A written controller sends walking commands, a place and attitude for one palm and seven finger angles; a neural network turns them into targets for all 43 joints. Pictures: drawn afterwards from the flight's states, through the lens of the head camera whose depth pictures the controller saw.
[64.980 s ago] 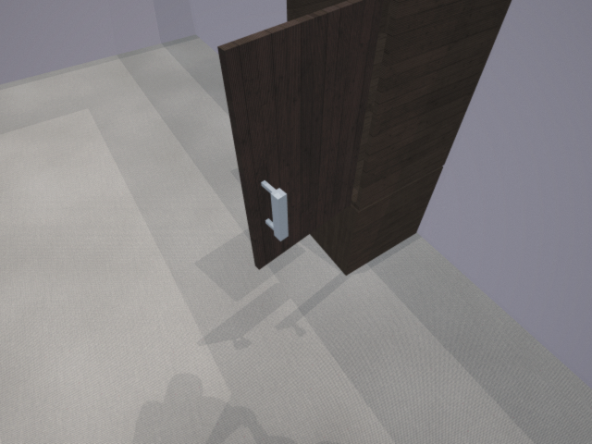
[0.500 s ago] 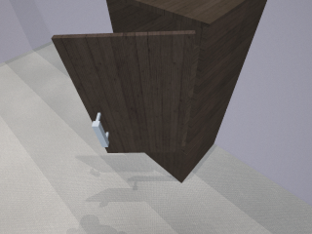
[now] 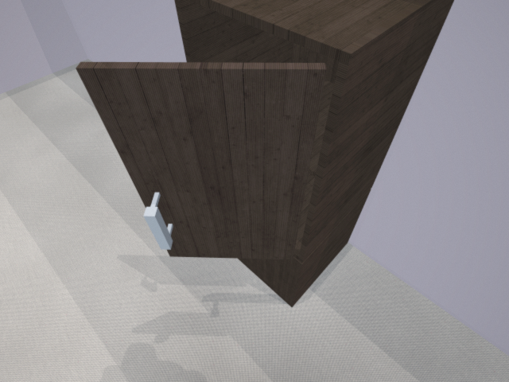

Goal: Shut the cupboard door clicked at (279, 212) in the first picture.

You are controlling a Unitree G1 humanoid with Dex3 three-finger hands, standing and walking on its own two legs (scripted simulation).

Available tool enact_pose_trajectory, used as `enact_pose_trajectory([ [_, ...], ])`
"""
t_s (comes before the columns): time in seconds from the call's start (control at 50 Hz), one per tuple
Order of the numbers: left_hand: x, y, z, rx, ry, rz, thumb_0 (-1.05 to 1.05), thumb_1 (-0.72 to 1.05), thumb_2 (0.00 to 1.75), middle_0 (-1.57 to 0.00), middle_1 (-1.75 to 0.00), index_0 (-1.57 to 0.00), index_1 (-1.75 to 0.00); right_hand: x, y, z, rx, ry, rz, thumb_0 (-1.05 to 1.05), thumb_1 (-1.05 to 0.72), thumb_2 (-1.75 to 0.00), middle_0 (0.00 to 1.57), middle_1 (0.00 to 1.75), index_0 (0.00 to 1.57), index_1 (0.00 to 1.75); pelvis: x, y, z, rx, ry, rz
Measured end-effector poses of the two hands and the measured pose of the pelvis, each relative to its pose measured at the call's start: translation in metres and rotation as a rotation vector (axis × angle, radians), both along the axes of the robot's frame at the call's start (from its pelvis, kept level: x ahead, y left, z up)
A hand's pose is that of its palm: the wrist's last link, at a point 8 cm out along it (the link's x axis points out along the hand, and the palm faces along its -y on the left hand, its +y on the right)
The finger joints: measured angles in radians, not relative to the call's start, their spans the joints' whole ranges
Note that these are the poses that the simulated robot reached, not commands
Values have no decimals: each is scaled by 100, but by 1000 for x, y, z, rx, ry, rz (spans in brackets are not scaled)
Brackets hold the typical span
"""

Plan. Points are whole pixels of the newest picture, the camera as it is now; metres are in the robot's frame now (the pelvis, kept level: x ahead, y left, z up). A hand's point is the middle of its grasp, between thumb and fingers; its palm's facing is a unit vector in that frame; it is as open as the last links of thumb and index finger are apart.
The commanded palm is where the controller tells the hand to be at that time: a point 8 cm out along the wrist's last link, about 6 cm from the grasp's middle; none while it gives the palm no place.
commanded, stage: come to a stop and stand still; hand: left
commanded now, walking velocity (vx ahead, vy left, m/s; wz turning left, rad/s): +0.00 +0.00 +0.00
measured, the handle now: (161, 221) +0.45 +0.25 -0.12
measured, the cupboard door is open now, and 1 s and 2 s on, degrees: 42 42 42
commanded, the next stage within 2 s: look again from close up in 0.24 s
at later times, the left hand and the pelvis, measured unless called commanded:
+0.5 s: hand out of the picture +0.05 +0.21 -0.17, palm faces +0.02 -0.97 -0.26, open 7.4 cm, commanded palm none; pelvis +0.01 +0.00 +0.00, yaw +0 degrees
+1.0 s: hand out of the picture +0.04 +0.21 -0.17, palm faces +0.11 -0.97 -0.23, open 7.4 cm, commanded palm +0.08 +0.26 -0.08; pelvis -0.01 +0.01 +0.00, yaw +1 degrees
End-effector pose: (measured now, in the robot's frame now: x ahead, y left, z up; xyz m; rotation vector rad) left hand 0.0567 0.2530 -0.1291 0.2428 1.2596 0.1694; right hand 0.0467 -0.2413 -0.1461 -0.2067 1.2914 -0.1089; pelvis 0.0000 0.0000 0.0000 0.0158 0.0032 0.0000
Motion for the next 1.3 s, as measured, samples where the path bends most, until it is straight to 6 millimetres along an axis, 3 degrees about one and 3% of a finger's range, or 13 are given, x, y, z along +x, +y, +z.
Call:
enact_pose_trajectory([
  [0.3,-8,2,-5,-10,29,26,0,90,90,-20,-30,-20,-30,2,-6,5,-35,21,-9,0,-90,-90,20,30,20,30,8,1,0,-5,-7,3],
  [0.66,-15,5,-5,-20,22,32,0,90,90,-20,-30,-20,-30,-15,10,4,-13,41,-14,0,-90,-90,20,30,20,30,2,7,2,-5,-15,6],
  [0.98,-36,4,-9,-31,45,45,0,90,90,-20,-30,-20,-30,-30,15,4,-10,60,-20,0,-90,-90,20,30,20,30,-7,12,1,-11,-14,12],
  [1.02,-14,13,8,-36,-158,133,1,90,90,-20,-30,-20,-30,-23,13,8,-50,-49,-21,0,-90,-90,20,30,20,30,-12,12,-3,-10,-22,8],
  [1.1,52,20,81,-6,-694,132,2,90,90,-22,-32,-22,-32,8,11,16,-54,-329,-2,1,-90,-90,20,30,20,30,-19,18,-11,-9,-7,42],
  [1.16,90,16,116,-36,-1005,70,1,90,90,-24,-35,-24,-35,37,10,22,-41,-507,27,1,-90,-90,20,30,20,30,-31,19,-22,-5,47,57],
  [1.22,98,5,115,-137,-1213,-23,1,91,90,-28,-39,-28,-39,62,11,28,-41,-644,78,1,-90,-90,20,30,20,30,-47,16,-42,6,119,41],
  [1.3,70,-9,69,-256,-1263,-161,0,90,90,-34,-46,-34,-46,87,12,25,-61,-752,173,1,-90,-90,20,30,20,30,-63,13,-76,7,196,37],
])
